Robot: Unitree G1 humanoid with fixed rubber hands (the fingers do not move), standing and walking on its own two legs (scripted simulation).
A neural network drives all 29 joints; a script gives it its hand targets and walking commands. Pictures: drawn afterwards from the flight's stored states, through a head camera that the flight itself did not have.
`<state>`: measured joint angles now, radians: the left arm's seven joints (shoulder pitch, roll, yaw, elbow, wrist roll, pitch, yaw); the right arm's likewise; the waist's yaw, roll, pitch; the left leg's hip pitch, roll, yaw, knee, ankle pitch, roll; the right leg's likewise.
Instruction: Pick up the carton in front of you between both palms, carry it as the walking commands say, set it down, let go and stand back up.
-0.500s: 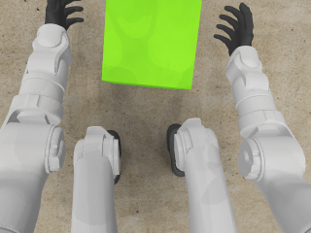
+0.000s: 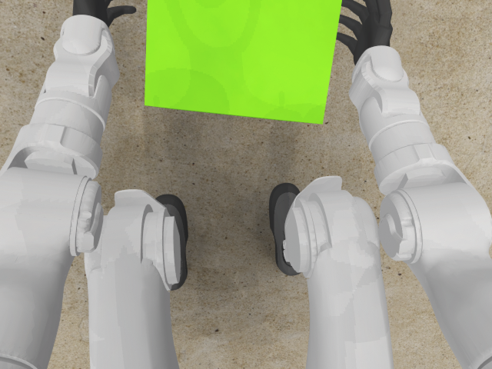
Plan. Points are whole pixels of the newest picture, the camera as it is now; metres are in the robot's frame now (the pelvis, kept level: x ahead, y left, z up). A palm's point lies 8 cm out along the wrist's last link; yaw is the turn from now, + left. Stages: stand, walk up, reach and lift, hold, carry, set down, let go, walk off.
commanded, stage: reach and lift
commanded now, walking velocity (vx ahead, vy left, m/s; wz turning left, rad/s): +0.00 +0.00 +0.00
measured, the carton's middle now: (236, 47) +0.51 -0.02 -0.25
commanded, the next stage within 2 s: none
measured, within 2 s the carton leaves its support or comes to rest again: leaves its support in 0.56 s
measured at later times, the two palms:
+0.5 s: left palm (120, 10) +0.53 +0.13 -0.17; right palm (359, 33) +0.50 -0.17 -0.17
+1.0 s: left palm out of the picture +0.49 +0.14 +0.01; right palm (459, 18) +0.47 -0.16 +0.01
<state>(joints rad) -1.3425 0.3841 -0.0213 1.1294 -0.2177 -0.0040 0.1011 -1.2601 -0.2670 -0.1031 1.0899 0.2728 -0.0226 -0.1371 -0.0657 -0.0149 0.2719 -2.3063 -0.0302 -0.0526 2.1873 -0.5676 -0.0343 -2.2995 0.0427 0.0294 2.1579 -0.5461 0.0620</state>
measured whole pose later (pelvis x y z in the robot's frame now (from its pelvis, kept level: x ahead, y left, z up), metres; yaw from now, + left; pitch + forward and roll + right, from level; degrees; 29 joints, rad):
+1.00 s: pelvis -0.01 +0.00 +0.08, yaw +2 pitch +41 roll -1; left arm -1.11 0.07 0.38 0.89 0.16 0.29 0.07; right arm -1.02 0.00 -0.51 0.76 -0.16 0.29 -0.09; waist -0.04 0.02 -0.13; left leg -2.12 -0.13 -0.08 1.91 -0.51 -0.06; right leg -2.11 0.10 0.08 1.90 -0.51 0.08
